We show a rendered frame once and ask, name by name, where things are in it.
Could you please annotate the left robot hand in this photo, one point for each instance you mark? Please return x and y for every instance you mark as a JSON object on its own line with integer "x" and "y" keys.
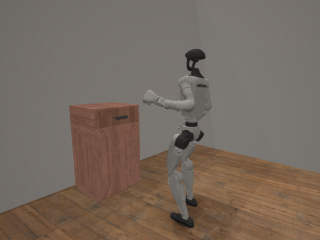
{"x": 149, "y": 97}

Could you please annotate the handle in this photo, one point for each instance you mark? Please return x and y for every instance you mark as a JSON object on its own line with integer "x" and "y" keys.
{"x": 121, "y": 117}

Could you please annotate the left robot forearm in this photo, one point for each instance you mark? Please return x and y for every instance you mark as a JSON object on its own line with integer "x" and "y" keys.
{"x": 173, "y": 105}

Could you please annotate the left robot foot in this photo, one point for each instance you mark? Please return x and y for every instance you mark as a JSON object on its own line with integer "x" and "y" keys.
{"x": 178, "y": 218}

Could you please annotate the right robot shin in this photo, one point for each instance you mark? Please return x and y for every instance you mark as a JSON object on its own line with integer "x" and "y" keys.
{"x": 188, "y": 180}

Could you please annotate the robot left upper arm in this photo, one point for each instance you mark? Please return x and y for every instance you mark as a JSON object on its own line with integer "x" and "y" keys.
{"x": 185, "y": 86}

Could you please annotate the cabinet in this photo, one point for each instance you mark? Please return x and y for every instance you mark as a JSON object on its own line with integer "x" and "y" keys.
{"x": 106, "y": 160}

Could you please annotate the right robot forearm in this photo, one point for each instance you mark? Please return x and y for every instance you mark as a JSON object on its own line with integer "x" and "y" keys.
{"x": 203, "y": 114}

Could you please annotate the robot right upper arm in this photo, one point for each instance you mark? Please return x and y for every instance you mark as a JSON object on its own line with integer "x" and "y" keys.
{"x": 208, "y": 102}

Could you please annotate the drawer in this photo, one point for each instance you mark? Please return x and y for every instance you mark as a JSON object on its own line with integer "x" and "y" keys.
{"x": 104, "y": 117}

